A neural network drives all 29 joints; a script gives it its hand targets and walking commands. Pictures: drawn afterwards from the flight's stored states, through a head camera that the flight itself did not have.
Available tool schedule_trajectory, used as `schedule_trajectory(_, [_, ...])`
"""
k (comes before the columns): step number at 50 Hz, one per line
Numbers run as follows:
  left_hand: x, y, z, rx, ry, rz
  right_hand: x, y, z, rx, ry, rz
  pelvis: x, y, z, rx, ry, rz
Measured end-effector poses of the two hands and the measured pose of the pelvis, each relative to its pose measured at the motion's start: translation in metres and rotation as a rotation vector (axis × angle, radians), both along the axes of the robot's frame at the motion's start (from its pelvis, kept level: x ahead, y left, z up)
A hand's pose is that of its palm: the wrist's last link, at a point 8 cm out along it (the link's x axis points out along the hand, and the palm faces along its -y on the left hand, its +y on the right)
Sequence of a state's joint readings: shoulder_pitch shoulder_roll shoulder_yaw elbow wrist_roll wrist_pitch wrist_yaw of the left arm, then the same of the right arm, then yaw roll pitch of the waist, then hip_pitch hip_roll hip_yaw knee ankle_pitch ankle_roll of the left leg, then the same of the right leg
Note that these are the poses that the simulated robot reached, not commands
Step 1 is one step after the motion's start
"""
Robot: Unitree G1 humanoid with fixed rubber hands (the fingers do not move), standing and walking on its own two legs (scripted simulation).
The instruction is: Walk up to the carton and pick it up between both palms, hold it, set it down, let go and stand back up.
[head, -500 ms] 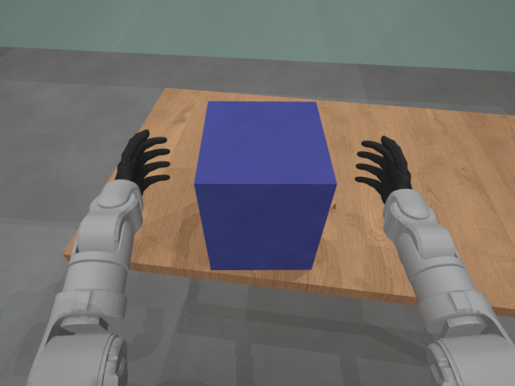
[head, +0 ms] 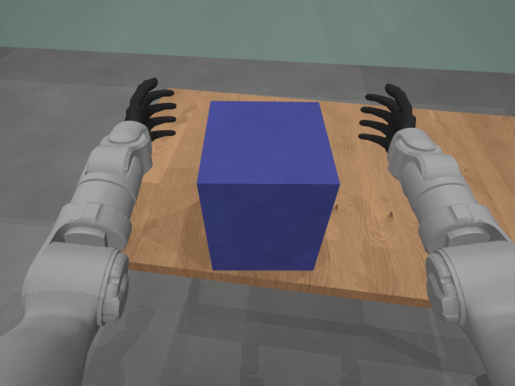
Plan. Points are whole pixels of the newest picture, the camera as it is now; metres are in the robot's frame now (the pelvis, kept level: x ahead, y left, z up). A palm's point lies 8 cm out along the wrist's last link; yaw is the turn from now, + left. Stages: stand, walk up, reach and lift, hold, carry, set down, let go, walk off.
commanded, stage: reach and lift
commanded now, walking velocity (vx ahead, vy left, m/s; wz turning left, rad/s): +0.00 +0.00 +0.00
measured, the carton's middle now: (263, 189) +0.47 +0.00 +0.03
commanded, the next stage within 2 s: none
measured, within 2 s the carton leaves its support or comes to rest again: neither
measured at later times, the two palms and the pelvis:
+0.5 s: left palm (146, 146) +0.46 +0.19 +0.14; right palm (385, 144) +0.46 -0.19 +0.15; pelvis +0.00 -0.01 +0.00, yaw +2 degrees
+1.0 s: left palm (162, 175) +0.46 +0.18 +0.08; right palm (369, 173) +0.45 -0.18 +0.09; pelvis -0.01 -0.01 -0.02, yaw +2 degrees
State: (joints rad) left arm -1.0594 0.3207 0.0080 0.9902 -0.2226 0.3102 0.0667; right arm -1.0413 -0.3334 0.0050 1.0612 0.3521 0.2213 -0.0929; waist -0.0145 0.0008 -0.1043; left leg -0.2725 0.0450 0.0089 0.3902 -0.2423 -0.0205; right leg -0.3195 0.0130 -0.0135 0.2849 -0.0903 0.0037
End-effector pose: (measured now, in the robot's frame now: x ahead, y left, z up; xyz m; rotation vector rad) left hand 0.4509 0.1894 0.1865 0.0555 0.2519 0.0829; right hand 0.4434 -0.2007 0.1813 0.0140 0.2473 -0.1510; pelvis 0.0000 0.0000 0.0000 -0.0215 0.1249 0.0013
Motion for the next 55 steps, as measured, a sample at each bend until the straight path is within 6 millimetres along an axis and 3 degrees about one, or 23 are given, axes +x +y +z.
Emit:
schedule_trajectory(15, [0.024, -0.004, 0.023, -0.003, -0.008, 0.016, 0.018, 0.0, 0.022, -0.01, 0.013, -0.012, 0.001, -0.006, -0.002, 0.003, 0.076, 0.013])
schedule_trajectory(20, [0.022, -0.001, 0.002, 0.009, 0.01, 0.013, 0.017, 0.002, 0.007, -0.028, 0.032, -0.011, 0.001, -0.008, -0.001, 0.006, 0.084, 0.022])
schedule_trajectory(27, [0.006, 0.004, -0.058, 0.018, 0.036, 0.019, 0.01, 0.01, -0.043, -0.026, 0.046, 0.014, -0.002, -0.01, -0.004, 0.006, 0.118, 0.031])
schedule_trajectory(31, [0.001, 0.002, -0.078, 0.015, 0.025, 0.031, 0.008, 0.016, -0.065, -0.017, 0.039, 0.032, -0.004, -0.01, -0.007, 0.004, 0.159, 0.038])
schedule_trajectory(45, [0.009, -0.011, -0.096, 0.014, 0.003, 0.008, 0.006, 0.01, -0.088, -0.049, 0.023, 0.015, -0.008, -0.008, -0.016, 0.012, 0.239, 0.038])
schedule_trajectory(55, [0.01, -0.016, -0.105, 0.01, -0.007, 0.006, 0.013, 0.025, -0.096, -0.033, 0.013, 0.049, -0.005, -0.007, -0.019, 0.004, 0.264, 0.034])
